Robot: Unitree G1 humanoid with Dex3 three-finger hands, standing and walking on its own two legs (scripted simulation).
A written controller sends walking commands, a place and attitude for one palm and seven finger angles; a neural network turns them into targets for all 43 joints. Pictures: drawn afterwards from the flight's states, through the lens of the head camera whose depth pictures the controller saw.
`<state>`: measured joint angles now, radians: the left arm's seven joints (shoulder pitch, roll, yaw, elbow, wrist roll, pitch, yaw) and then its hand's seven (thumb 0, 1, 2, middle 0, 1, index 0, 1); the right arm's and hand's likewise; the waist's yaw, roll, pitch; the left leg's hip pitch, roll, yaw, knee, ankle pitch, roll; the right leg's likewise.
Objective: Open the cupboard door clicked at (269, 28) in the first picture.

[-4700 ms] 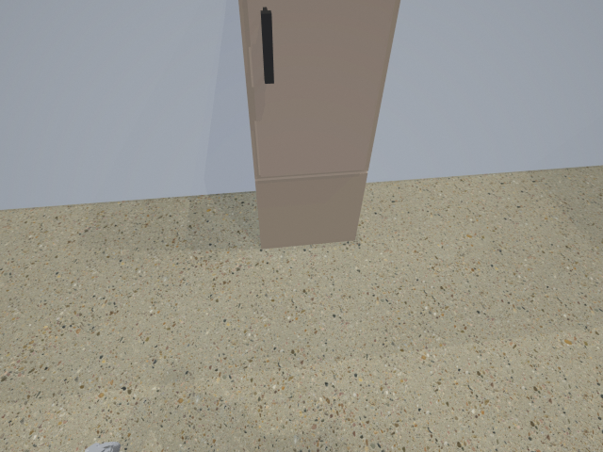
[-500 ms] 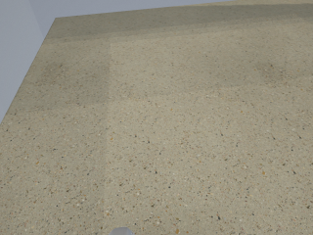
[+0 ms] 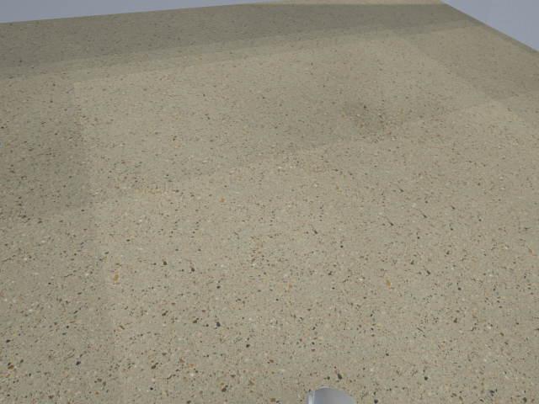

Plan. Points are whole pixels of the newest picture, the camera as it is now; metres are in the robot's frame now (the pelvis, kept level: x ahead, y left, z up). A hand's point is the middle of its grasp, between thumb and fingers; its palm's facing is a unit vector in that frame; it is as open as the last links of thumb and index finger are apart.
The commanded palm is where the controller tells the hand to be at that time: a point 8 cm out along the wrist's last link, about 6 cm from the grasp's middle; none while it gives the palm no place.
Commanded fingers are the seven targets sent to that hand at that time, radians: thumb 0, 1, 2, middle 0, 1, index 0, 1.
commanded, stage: walk to a spot facing it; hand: left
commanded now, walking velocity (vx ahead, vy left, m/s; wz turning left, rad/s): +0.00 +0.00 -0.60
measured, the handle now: out of the picture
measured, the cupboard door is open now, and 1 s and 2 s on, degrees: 0 0 0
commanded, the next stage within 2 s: turn to face it in 0.12 s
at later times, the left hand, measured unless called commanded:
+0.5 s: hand (228, 350) +0.23 +0.09 -0.15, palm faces -0.16 -0.97 -0.18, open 7.4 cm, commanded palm none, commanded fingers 0.00 0.90 0.90 -0.20 -0.30 -0.20 -0.30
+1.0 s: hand out of the picture +0.09 +0.22 -0.17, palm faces +0.21 -0.94 -0.27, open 7.4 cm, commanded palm none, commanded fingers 0.00 0.90 0.90 -0.20 -0.30 -0.20 -0.30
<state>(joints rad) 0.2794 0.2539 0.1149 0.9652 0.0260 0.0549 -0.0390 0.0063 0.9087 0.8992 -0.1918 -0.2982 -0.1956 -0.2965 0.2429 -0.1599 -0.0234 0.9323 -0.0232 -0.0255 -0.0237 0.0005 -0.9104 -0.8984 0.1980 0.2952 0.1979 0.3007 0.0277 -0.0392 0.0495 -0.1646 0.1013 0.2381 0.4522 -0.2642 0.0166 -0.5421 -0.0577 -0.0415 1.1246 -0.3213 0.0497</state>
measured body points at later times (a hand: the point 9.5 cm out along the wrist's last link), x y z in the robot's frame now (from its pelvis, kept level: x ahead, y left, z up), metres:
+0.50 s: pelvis +0.07 -0.05 -0.01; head +0.07 -0.06 +0.44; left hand +0.24 +0.14 -0.14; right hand +0.03 -0.27 -0.17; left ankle +0.08 +0.09 -0.69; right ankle +0.07 -0.14 -0.74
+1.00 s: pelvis +0.06 -0.02 +0.00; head +0.10 +0.01 +0.45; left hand +0.08 +0.27 -0.15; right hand +0.15 -0.26 -0.14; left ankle +0.09 +0.06 -0.74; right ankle +0.05 -0.20 -0.67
